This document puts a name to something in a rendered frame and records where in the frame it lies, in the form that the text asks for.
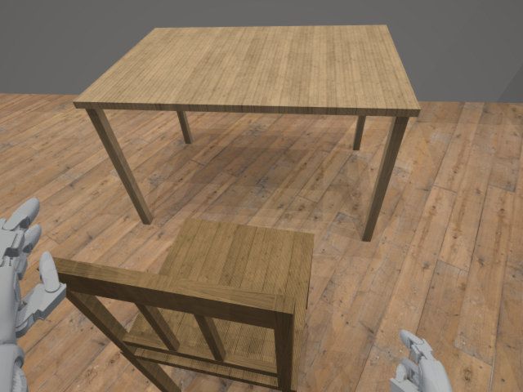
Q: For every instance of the robot left hand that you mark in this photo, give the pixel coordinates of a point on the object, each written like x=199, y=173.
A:
x=17, y=241

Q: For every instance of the robot right hand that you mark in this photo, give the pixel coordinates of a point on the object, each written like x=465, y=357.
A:
x=428, y=376

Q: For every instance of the table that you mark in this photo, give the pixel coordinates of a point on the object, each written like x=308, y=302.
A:
x=327, y=69

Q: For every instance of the chair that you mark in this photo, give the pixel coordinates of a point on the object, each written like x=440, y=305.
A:
x=229, y=301

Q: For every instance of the left robot forearm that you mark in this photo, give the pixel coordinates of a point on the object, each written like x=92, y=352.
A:
x=12, y=378

